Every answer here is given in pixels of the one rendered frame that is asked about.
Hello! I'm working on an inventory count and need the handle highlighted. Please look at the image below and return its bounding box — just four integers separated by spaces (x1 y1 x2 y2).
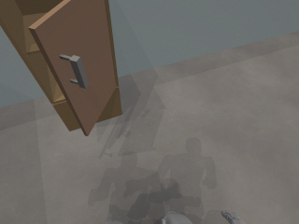
59 54 89 89

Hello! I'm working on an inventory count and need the robot right thigh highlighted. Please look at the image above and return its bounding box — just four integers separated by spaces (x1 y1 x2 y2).
161 213 192 224

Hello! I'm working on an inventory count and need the right robot hand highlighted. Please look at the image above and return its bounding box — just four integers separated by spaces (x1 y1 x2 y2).
221 209 246 224

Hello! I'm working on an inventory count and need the cupboard door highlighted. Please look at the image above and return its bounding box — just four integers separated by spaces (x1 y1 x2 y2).
28 0 117 136

